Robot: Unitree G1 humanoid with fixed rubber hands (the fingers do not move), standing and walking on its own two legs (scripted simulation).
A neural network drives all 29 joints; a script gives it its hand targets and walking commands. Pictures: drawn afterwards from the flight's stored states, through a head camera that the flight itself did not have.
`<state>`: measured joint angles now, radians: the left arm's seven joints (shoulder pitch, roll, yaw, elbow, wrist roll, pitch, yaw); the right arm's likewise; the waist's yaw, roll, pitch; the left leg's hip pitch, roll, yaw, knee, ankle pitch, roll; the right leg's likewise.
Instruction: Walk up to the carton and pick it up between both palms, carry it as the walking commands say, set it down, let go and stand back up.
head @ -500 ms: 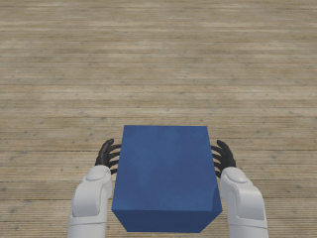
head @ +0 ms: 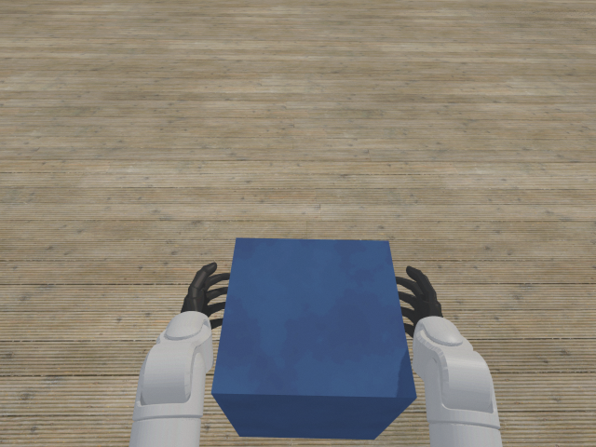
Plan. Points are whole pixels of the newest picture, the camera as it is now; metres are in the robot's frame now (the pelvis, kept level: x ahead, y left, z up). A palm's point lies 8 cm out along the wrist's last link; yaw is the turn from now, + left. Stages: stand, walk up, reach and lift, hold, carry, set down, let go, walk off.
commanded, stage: carry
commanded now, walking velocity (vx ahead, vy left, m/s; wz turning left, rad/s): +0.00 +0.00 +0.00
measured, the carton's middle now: (309, 345) +0.28 +0.00 -0.02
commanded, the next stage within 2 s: hold in 0.98 s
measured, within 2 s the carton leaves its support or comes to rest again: neither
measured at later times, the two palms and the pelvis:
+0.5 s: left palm (189, 325) +0.26 +0.15 +0.06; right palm (424, 330) +0.26 -0.14 +0.06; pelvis -0.01 +0.01 +0.00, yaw +0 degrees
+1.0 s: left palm (186, 331) +0.25 +0.16 +0.06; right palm (425, 337) +0.25 -0.14 +0.06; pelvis -0.02 +0.01 +0.00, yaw +0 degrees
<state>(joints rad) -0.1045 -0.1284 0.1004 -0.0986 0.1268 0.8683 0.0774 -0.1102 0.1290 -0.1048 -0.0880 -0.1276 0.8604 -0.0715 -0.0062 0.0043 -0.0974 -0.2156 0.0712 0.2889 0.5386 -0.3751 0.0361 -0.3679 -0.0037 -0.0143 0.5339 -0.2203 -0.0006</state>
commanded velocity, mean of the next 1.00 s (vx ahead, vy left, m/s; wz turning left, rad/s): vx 0.00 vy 0.00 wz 0.00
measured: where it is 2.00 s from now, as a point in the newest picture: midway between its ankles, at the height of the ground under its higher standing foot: outside the picture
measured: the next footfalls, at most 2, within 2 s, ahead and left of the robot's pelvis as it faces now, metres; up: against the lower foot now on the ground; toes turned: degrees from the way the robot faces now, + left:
none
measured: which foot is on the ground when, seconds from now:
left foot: down 0.00-1.00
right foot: down 0.00-1.00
